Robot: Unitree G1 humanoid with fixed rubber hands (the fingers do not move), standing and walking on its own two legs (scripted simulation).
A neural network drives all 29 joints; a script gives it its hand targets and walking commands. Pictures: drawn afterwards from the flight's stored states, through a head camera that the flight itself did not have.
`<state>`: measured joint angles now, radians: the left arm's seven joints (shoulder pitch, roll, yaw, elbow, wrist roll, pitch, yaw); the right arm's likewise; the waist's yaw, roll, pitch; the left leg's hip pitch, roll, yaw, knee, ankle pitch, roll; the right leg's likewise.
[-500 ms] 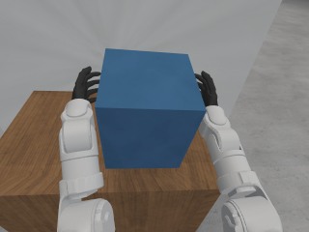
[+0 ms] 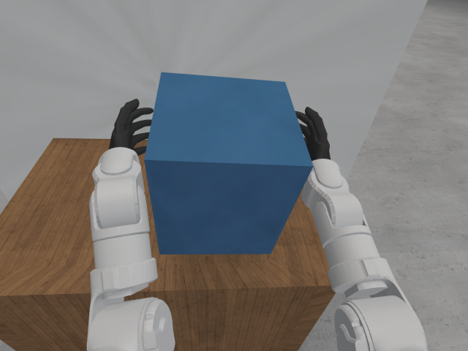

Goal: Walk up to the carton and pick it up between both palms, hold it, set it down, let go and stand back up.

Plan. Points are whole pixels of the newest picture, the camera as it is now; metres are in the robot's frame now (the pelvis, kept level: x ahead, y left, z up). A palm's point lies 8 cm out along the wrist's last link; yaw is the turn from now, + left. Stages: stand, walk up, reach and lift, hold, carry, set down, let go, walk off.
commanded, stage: hold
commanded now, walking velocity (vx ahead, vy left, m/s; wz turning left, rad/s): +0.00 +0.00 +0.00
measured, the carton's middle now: (220, 170) +0.38 +0.02 +0.14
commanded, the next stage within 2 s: set down in 1.58 s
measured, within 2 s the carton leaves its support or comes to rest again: neither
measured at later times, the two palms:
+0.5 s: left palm (125, 152) +0.35 +0.17 +0.20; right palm (315, 157) +0.36 -0.13 +0.19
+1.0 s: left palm (132, 150) +0.36 +0.16 +0.20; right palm (317, 158) +0.36 -0.14 +0.18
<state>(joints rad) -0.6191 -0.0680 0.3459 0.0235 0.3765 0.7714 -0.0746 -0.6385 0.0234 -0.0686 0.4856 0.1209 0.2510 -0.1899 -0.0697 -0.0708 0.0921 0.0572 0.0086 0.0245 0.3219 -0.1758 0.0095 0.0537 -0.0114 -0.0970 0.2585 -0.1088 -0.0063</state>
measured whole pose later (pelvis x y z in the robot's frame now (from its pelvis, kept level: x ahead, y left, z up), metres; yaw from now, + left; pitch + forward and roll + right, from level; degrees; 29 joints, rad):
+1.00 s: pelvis +0.01 -0.01 +0.00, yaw +1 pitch -11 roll -1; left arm -0.60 -0.06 0.34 0.02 0.37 0.76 -0.09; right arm -0.62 0.01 -0.03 0.45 0.15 0.27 -0.22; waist -0.09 -0.05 0.10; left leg 0.06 0.02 0.01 0.33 -0.19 0.00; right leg 0.07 0.00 -0.11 0.24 -0.11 -0.01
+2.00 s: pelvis +0.01 -0.01 +0.00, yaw +1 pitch -9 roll +0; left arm -0.57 -0.11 0.33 0.12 0.38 0.52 -0.06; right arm -0.57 0.05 -0.16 0.57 -0.02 -0.01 -0.13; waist -0.01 -0.07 0.09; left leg 0.04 0.01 0.01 0.30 -0.18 0.00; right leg 0.03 -0.01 -0.11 0.27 -0.13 -0.01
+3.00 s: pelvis +0.03 -0.02 +0.00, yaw +1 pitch -3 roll -1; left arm -0.54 -0.15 0.37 0.39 0.35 0.28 0.05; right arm -0.68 -0.01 -0.24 0.91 -0.09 -0.22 -0.06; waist 0.07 -0.04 0.04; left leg -0.07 0.03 0.01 0.28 -0.17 -0.02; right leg -0.07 0.01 -0.12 0.22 -0.11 -0.03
